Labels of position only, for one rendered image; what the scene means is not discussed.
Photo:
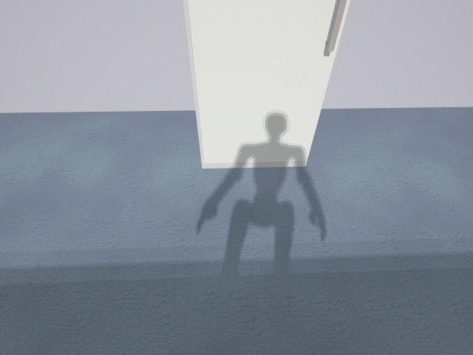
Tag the fridge door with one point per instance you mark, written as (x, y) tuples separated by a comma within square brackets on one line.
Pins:
[(261, 69)]

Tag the handle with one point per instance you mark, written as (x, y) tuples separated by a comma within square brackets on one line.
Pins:
[(336, 25)]

